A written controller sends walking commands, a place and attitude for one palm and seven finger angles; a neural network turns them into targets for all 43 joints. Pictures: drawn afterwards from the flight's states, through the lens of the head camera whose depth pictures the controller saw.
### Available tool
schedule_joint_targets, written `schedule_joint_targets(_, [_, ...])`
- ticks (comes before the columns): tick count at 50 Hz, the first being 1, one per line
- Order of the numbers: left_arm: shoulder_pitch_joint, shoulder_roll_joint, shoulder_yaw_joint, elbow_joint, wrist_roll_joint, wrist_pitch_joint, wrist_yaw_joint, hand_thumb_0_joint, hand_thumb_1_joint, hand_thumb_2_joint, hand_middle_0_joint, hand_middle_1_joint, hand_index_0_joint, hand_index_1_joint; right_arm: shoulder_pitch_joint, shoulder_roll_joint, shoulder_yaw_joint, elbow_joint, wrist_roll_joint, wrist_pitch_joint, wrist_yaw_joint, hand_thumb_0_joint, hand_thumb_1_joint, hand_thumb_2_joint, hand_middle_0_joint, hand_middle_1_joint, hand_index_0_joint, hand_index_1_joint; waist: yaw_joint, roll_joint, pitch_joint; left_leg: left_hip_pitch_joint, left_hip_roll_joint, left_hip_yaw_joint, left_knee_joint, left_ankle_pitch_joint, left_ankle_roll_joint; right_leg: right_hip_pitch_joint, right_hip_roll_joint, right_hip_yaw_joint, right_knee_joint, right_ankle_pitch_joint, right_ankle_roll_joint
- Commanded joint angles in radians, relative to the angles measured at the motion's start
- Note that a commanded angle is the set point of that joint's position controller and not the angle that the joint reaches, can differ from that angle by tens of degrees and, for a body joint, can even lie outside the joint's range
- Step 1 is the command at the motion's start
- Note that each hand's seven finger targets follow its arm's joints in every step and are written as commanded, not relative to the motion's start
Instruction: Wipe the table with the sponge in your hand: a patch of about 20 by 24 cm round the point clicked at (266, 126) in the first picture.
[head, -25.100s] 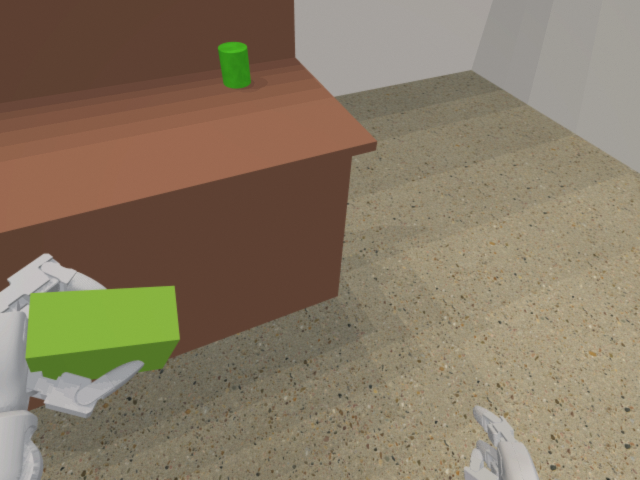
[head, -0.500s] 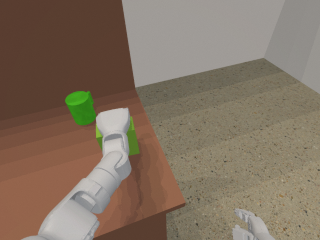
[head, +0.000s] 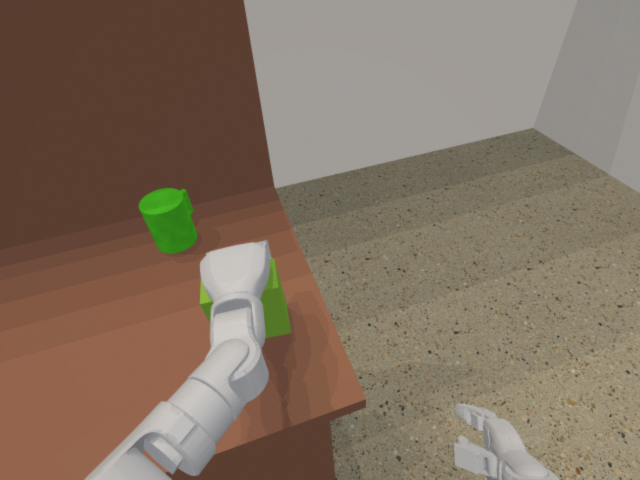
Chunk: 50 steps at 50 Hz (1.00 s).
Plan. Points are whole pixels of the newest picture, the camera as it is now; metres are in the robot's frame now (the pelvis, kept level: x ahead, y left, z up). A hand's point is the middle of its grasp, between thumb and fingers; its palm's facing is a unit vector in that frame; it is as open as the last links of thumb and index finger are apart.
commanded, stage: wipe back along the third lane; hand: left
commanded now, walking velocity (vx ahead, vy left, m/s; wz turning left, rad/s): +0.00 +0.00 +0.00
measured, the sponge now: (250, 311) +0.34 +0.15 +0.02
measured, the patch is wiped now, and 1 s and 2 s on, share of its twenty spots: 0.90 0.90 0.90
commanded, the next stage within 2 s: slide back across to the middle lane in 0.74 s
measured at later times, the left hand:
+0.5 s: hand (256, 321) +0.30 +0.12 +0.06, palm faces +0.06 -0.10 -0.99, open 9.8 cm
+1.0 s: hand (256, 331) +0.29 +0.12 +0.06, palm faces +0.07 -0.17 -0.98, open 9.8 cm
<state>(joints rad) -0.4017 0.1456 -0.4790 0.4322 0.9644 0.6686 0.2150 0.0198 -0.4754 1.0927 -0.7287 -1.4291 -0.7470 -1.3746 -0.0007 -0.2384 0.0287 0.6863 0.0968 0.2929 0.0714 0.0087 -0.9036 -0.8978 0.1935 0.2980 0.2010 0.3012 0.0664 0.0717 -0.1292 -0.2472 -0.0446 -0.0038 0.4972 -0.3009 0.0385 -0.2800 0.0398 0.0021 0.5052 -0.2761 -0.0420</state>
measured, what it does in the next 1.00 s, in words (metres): stands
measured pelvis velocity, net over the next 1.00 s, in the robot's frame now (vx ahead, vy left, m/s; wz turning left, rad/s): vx -0.01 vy -0.03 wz -0.03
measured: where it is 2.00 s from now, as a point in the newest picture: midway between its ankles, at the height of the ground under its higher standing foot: outside the picture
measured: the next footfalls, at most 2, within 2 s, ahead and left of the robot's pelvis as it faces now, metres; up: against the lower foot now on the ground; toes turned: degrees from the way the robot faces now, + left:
none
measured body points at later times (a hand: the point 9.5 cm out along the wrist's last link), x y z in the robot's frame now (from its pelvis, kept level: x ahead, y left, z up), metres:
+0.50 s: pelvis -0.01 -0.02 +0.00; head -0.05 -0.07 +0.45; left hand +0.29 +0.13 +0.12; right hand +0.22 -0.24 -0.08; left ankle -0.03 +0.10 -0.74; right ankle -0.01 -0.10 -0.74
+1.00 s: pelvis -0.01 -0.03 +0.00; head -0.05 -0.08 +0.44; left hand +0.28 +0.13 +0.12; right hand +0.22 -0.24 -0.09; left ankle -0.03 +0.10 -0.74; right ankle -0.01 -0.10 -0.74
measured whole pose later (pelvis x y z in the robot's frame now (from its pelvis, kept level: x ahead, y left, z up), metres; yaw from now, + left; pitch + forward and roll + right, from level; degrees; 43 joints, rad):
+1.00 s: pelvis -0.01 -0.03 +0.00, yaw -2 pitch +0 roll +1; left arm -0.12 0.20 -0.41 0.11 0.95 0.62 0.19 0.02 -0.47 1.09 -0.72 -1.44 -0.74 -1.38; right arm -0.02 -0.25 0.02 0.66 0.10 0.25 0.06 0.01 -0.90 -0.90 0.19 0.30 0.20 0.30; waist 0.07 0.09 -0.10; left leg -0.19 -0.01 0.01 0.49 -0.29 0.00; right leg -0.25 0.07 0.02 0.53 -0.27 -0.08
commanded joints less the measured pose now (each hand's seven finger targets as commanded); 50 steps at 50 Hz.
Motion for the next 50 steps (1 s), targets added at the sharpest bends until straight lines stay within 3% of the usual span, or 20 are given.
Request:
schedule_joint_targets(1, [-0.092,-0.021,0.023,-0.1,-0.048,0.001,-0.032,0.0,0.1,1.3,-1.2,-1.6,-1.2,-1.6,-0.231,-0.115,-0.039,-0.179,0.009,-0.048,0.004,0.0,-0.9,-0.9,0.2,0.3,0.2,0.3,-0.007,-0.179,-0.129,0.003,0.027,-0.017,-0.05,0.265,-0.002,0.137,-0.016,0.027,-0.037,0.329,-0.043])
schedule_joint_targets(5, [-0.114,-0.048,0.0,-0.128,-0.054,0.002,-0.038,0.0,0.1,1.3,-1.2,-1.6,-1.2,-1.6,-0.238,-0.109,-0.039,-0.189,0.014,-0.056,0.007,0.0,-0.9,-0.9,0.2,0.3,0.2,0.3,-0.01,-0.166,-0.127,0.0,0.026,-0.016,-0.059,0.242,0.002,0.131,-0.013,0.023,-0.04,0.284,-0.043])
schedule_joint_targets(7, [-0.048,-0.03,0.017,-0.12,-0.052,0.002,-0.034,0.0,0.1,1.3,-1.2,-1.6,-1.2,-1.6,-0.232,-0.112,-0.043,-0.185,0.012,-0.059,0.01,0.0,-0.9,-0.9,0.2,0.3,0.2,0.3,0.0,-0.174,-0.116,0.0,0.022,-0.01,-0.056,0.229,0.003,0.135,-0.012,0.028,-0.045,0.278,-0.041])
schedule_joint_targets(10, [-0.014,-0.049,-0.003,-0.174,-0.067,-0.005,-0.044,0.0,0.1,1.3,-1.2,-1.6,-1.2,-1.6,-0.247,-0.106,-0.043,-0.203,0.016,-0.061,0.017,0.0,-0.9,-0.9,0.2,0.3,0.2,0.3,-0.004,-0.204,-0.118,-0.016,0.02,-0.007,-0.056,0.226,0.007,0.166,-0.016,0.041,-0.047,0.297,-0.036])
schedule_joint_targets(12, [0.0,-0.006,0.026,-0.169,-0.063,-0.003,-0.038,0.0,0.1,1.3,-1.2,-1.6,-1.2,-1.6,-0.248,-0.113,-0.039,-0.193,0.014,-0.063,0.011,0.0,-0.9,-0.9,0.2,0.3,0.2,0.3,0.001,-0.189,-0.086,-0.022,0.017,-0.002,-0.061,0.189,0.006,0.151,-0.015,0.057,-0.061,0.257,-0.032])
schedule_joint_targets(17, [0.049,0.01,0.041,-0.188,-0.059,0.001,-0.036,0.0,0.1,1.3,-1.2,-1.6,-1.2,-1.6,-0.256,-0.11,-0.037,-0.192,0.015,-0.073,0.011,0.0,-0.9,-0.9,0.2,0.3,0.2,0.3,0.007,-0.183,-0.064,-0.023,0.012,0.0,-0.063,0.177,0.005,0.151,-0.013,0.07,-0.069,0.235,-0.03])
schedule_joint_targets(20, [0.09,0.008,0.035,-0.258,-0.063,-0.005,-0.043,0.0,0.1,1.3,-1.2,-1.6,-1.2,-1.6,-0.273,-0.105,-0.039,-0.21,0.016,-0.077,0.015,0.0,-0.9,-0.9,0.2,0.3,0.2,0.3,0.01,-0.193,-0.094,-0.022,0.007,0.006,-0.057,0.198,0.008,0.193,-0.017,0.086,-0.07,0.28,-0.026])
schedule_joint_targets(23, [0.109,0.006,0.016,-0.271,-0.05,-0.003,-0.049,0.0,0.1,1.3,-1.2,-1.6,-1.2,-1.6,-0.274,-0.105,-0.037,-0.206,0.015,-0.079,0.015,0.0,-0.9,-0.9,0.2,0.3,0.2,0.3,0.004,-0.176,-0.049,-0.015,0.006,0.007,-0.055,0.181,0.008,0.159,-0.015,0.096,-0.079,0.25,-0.025])
schedule_joint_targets(25, [0.095,0.022,0.029,-0.297,-0.052,-0.007,-0.055,0.0,0.1,1.3,-1.2,-1.6,-1.2,-1.6,-0.277,-0.104,-0.037,-0.21,0.016,-0.082,0.014,0.0,-0.9,-0.9,0.2,0.3,0.2,0.3,0.0,-0.188,-0.064,-0.018,0.005,0.009,-0.054,0.183,0.01,0.173,-0.015,0.1,-0.078,0.255,-0.022])
schedule_joint_targets(26, [0.135,0.044,0.05,-0.291,-0.052,-0.008,-0.053,0.0,0.1,1.3,-1.2,-1.6,-1.2,-1.6,-0.276,-0.105,-0.037,-0.209,0.017,-0.083,0.012,0.0,-0.9,-0.9,0.2,0.3,0.2,0.3,0.011,-0.198,-0.05,-0.023,0.005,0.005,-0.054,0.171,0.008,0.168,-0.015,0.105,-0.08,0.228,-0.02])
schedule_joint_targets(29, [0.167,-0.002,0.003,-0.32,-0.046,-0.017,-0.059,0.0,0.1,1.3,-1.2,-1.6,-1.2,-1.6,-0.278,-0.1,-0.037,-0.214,0.015,-0.085,0.016,0.0,-0.9,-0.9,0.2,0.3,0.2,0.3,0.008,-0.18,-0.057,-0.009,0.003,0.005,-0.045,0.194,0.01,0.164,-0.014,0.102,-0.07,0.266,-0.023])
schedule_joint_targets(30, [0.136,-0.008,-0.005,-0.331,-0.043,-0.024,-0.062,0.0,0.1,1.3,-1.2,-1.6,-1.2,-1.6,-0.278,-0.099,-0.039,-0.213,0.016,-0.084,0.018,0.0,-0.9,-0.9,0.2,0.3,0.2,0.3,-0.003,-0.173,-0.069,-0.005,0.006,0.006,-0.045,0.202,0.009,0.16,-0.013,0.097,-0.062,0.276,-0.024])
schedule_joint_targets(36, [0.185,0.042,0.053,-0.328,-0.043,-0.036,-0.043,0.0,0.1,1.3,-1.2,-1.6,-1.2,-1.6,-0.273,-0.102,-0.041,-0.205,0.012,-0.089,0.014,0.0,-0.9,-0.9,0.2,0.3,0.2,0.3,0.01,-0.208,-0.063,-0.029,0.003,0.006,-0.033,0.195,0.006,0.173,-0.014,0.117,-0.053,0.31,-0.02])
schedule_joint_targets(37, [0.2,0.014,0.028,-0.327,-0.04,-0.037,-0.043,0.0,0.1,1.3,-1.2,-1.6,-1.2,-1.6,-0.274,-0.099,-0.039,-0.207,0.011,-0.089,0.014,0.0,-0.9,-0.9,0.2,0.3,0.2,0.3,0.009,-0.193,-0.064,-0.027,0.001,0.009,-0.032,0.199,0.007,0.171,-0.015,0.114,-0.052,0.316,-0.02])
schedule_joint_targets(39, [0.198,0.032,0.04,-0.342,-0.04,-0.037,-0.042,0.0,0.1,1.3,-1.2,-1.6,-1.2,-1.6,-0.275,-0.101,-0.038,-0.208,0.012,-0.09,0.013,0.0,-0.9,-0.9,0.2,0.3,0.2,0.3,0.007,-0.189,-0.062,-0.028,0.001,0.008,-0.028,0.204,0.007,0.173,-0.016,0.124,-0.053,0.337,-0.021])
schedule_joint_targets(40, [0.174,0.01,0.019,-0.359,-0.041,-0.038,-0.047,0.0,0.1,1.3,-1.2,-1.6,-1.2,-1.6,-0.275,-0.097,-0.04,-0.211,0.013,-0.088,0.013,0.0,-0.9,-0.9,0.2,0.3,0.2,0.3,0.0,-0.19,-0.077,-0.025,0.003,0.008,-0.031,0.207,0.008,0.175,-0.016,0.113,-0.049,0.333,-0.019])
schedule_joint_targets(42, [0.178,0.019,0.025,-0.337,-0.037,-0.034,-0.044,0.0,0.1,1.3,-1.2,-1.6,-1.2,-1.6,-0.272,-0.1,-0.04,-0.208,0.011,-0.089,0.008,0.0,-0.9,-0.9,0.2,0.3,0.2,0.3,0.004,-0.191,-0.056,-0.027,0.002,0.007,-0.03,0.185,0.009,0.154,-0.015,0.113,-0.057,0.284,-0.018])
schedule_joint_targets(46, [0.165,0.107,0.112,-0.382,-0.04,-0.038,-0.036,0.0,0.1,1.3,-1.2,-1.6,-1.2,-1.6,-0.276,-0.102,-0.037,-0.211,0.01,-0.092,-0.004,0.0,-0.9,-0.9,0.2,0.3,0.2,0.3,0.019,-0.176,-0.082,-0.022,0.002,0.005,-0.043,0.185,0.01,0.186,-0.017,0.122,-0.058,0.268,-0.019])
schedule_joint_targets(50, [0.213,0.131,0.135,-0.451,-0.046,-0.05,-0.043,0.0,0.1,1.3,-1.2,-1.6,-1.2,-1.6,-0.277,-0.1,-0.034,-0.224,0.01,-0.096,-0.009,0.0,-0.9,-0.9,0.2,0.3,0.2,0.3,0.02,-0.157,-0.086,0.001,0.005,-0.001,-0.055,0.214,0.01,0.204,-0.014,0.122,-0.062,0.29,-0.023])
